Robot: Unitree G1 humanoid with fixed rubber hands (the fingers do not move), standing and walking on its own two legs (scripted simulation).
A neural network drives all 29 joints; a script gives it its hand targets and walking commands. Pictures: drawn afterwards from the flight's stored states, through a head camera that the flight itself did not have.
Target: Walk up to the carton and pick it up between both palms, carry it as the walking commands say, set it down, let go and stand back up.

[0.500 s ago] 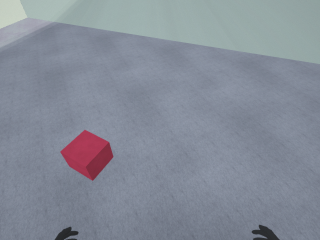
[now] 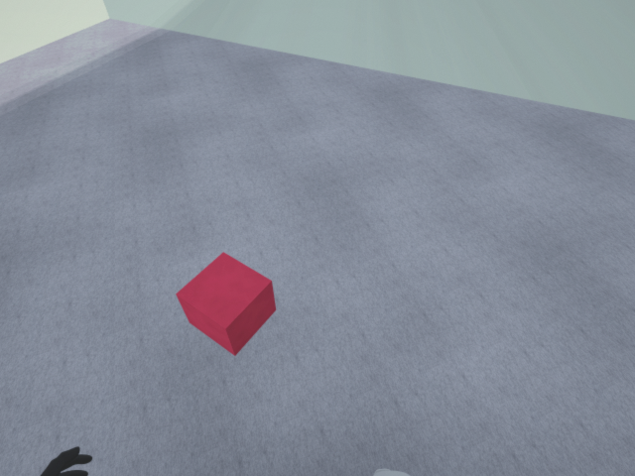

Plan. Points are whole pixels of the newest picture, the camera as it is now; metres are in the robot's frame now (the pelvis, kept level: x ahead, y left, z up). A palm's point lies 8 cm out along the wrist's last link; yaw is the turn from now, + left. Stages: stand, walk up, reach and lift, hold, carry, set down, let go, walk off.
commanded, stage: walk up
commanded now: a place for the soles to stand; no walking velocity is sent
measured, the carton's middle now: (229, 302) +0.82 +0.27 -0.66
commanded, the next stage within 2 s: none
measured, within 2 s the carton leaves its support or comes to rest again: neither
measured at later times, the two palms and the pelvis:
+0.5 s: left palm out of the picture +0.21 +0.44 -0.07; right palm (498, 446) +0.18 -0.23 -0.08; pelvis +0.12 +0.10 +0.00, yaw +5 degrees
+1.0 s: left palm out of the picture +0.34 +0.51 -0.08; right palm (416, 346) +0.33 -0.16 -0.08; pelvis +0.26 +0.17 -0.01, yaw +8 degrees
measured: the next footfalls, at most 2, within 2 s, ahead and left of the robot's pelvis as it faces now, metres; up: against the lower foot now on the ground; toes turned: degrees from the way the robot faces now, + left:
right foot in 0.06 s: +0.13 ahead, -0.12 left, +0.00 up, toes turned -1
left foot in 0.36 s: +0.22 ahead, +0.21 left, +0.00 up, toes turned +4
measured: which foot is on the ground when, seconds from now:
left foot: down 0.00-0.06, up 0.08-0.34, down 0.36-0.68, up 0.70-0.94, down 0.96-1.00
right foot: up 0.00-0.04, down 0.06-0.34, up 0.36-0.66, down 0.68-0.94, up 0.96-1.00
